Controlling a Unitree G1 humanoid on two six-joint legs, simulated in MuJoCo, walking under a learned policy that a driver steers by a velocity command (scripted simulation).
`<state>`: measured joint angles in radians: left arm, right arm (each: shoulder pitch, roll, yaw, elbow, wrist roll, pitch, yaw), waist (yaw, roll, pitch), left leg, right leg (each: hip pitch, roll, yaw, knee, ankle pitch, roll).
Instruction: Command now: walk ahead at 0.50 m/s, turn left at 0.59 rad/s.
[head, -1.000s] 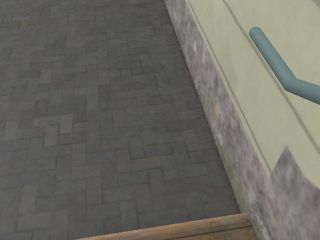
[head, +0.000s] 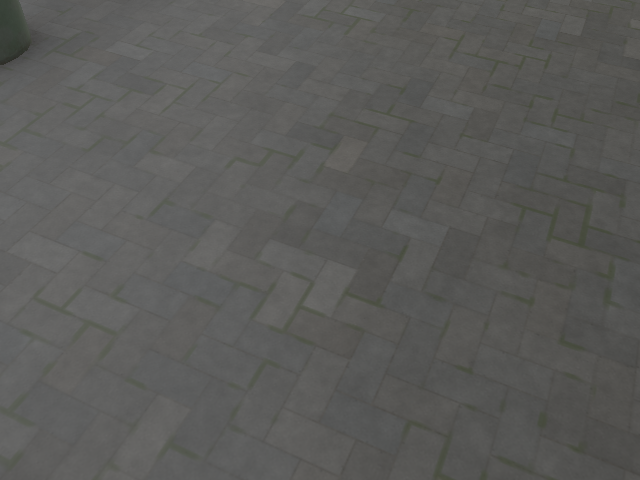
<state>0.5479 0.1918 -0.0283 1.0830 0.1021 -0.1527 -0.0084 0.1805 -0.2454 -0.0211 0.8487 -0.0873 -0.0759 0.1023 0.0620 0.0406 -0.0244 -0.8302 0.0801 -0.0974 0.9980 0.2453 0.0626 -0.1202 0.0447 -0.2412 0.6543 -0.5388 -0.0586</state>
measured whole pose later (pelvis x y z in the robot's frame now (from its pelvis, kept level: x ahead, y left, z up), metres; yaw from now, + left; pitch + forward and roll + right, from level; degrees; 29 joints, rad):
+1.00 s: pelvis +0.46 -0.02 -0.14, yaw -13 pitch +4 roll +2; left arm 0.14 0.25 0.09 0.68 -0.01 0.03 0.05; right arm 0.00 -0.26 -0.07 0.87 0.00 0.03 -0.07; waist 0.04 0.00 0.03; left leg -0.56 -0.04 -0.13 0.81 -0.31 -0.04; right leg -0.46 0.13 0.17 0.48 -0.08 -0.06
